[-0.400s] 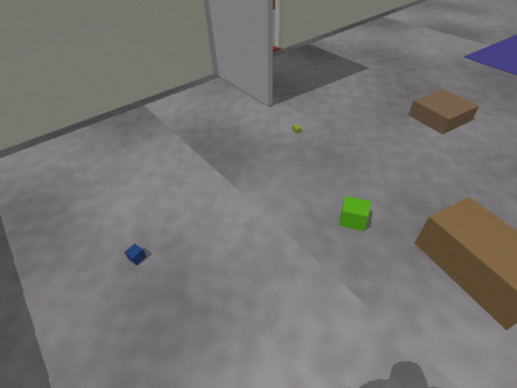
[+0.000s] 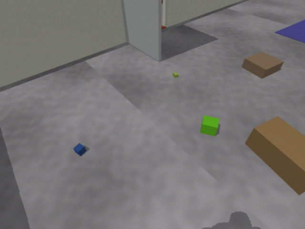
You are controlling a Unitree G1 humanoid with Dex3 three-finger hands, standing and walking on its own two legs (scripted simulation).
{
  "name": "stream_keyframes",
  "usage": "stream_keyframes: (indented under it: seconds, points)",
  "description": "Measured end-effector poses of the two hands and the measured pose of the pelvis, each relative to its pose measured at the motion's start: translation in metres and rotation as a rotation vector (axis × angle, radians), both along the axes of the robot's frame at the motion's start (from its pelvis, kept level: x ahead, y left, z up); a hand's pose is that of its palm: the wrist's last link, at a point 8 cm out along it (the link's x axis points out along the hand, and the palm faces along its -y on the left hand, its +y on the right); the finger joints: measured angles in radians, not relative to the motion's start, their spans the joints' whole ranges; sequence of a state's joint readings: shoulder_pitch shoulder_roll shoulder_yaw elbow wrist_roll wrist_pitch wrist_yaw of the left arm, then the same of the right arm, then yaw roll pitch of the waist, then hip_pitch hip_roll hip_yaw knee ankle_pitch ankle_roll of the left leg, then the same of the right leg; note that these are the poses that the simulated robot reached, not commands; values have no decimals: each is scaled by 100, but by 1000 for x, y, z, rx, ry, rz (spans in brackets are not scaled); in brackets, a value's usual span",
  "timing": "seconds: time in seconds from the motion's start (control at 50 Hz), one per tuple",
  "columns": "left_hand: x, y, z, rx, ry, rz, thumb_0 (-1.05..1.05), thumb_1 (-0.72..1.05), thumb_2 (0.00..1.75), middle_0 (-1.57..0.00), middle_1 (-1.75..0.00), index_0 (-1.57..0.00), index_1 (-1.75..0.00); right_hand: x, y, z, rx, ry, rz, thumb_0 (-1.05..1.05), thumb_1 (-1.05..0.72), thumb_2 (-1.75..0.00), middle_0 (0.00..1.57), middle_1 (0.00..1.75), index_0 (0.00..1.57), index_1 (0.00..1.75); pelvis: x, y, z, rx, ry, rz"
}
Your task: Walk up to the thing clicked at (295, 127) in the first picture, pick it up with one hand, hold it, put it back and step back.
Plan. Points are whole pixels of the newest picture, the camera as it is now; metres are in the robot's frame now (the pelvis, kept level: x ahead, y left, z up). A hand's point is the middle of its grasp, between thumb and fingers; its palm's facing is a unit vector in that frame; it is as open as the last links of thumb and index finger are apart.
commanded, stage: stand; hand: left
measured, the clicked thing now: (175, 75) +1.88 -0.23 -0.76
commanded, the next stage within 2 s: walk up in 0.72 s
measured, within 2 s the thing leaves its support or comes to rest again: neither
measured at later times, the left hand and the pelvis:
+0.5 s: hand out of the picture +0.08 +0.25 -0.16, palm faces -0.03 -0.94 -0.34, open 7.4 cm; pelvis +0.01 +0.00 +0.00, yaw +0 degrees
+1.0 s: hand (78, 224) +0.19 +0.25 -0.12, palm faces -0.22 -0.87 -0.44, open 7.4 cm; pelvis +0.06 -0.03 -0.02, yaw -14 degrees
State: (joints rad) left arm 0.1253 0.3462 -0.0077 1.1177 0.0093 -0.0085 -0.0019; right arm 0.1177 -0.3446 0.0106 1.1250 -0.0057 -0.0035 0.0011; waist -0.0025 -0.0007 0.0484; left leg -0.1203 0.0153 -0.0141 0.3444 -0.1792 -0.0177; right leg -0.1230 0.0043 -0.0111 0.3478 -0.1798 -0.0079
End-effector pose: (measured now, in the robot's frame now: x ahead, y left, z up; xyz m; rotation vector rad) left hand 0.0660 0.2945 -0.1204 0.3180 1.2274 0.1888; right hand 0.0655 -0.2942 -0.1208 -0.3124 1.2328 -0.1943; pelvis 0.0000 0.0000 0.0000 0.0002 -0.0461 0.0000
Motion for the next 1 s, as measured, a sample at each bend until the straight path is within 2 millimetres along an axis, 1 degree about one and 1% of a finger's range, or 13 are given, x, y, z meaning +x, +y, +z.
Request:
stream_keyframes:
  seconds: [0.24,0.48,0.72,0.76,0.8,0.82,0.86,0.9,0.94,1.0]
  points:
    - [6,1,1,2,-4,-1,1,90,90,-20,-30,-20,-30,6,0,1,-2,-8,3,0,-91,-90,20,30,20,30,4,0,0,0,2,-1]
    - [6,1,1,4,8,0,1,90,90,-20,-30,-20,-30,8,-1,0,-3,2,2,0,-91,-90,20,30,20,30,7,0,1,0,6,-2]
    - [13,1,2,5,-7,1,1,90,90,-20,-30,-20,-30,11,-1,1,-5,-3,4,0,-91,-90,20,30,20,30,9,0,1,0,4,0]
    - [14,2,4,-6,-11,-16,1,90,90,-20,-30,-20,-30,14,-4,2,13,-35,-4,0,-91,-90,20,30,20,30,10,0,0,9,12,-35]
    - [16,5,5,-2,21,-56,1,90,90,-21,-30,-20,-30,16,-10,5,23,-105,-36,1,-91,-90,21,30,21,30,13,1,-2,24,27,-88]
    - [20,7,7,7,47,-78,1,90,90,-21,-30,-20,-30,16,-15,7,23,-143,-61,0,-91,-90,21,30,21,30,15,1,-3,26,36,-113]
    - [36,7,13,32,77,-132,1,90,90,-21,-30,-20,-30,10,-28,8,12,-190,-110,0,-90,-90,21,30,21,30,18,-1,-4,12,42,-143]
    - [60,6,21,53,55,-173,1,90,90,-21,-30,-20,-30,0,-41,7,-3,-187,-149,0,-91,-90,21,30,21,30,25,-7,-4,12,34,-168]
    - [88,3,29,69,7,-199,1,90,90,-21,-30,-20,-30,-9,-55,4,-10,-163,-179,0,-91,-90,21,30,21,30,36,-17,-6,22,24,-201]
    - [128,-7,38,106,-62,-238,1,90,90,-20,-30,-20,-30,-11,-82,-8,-12,-144,-226,0,-90,-90,21,30,21,30,58,-35,-16,31,8,-248]
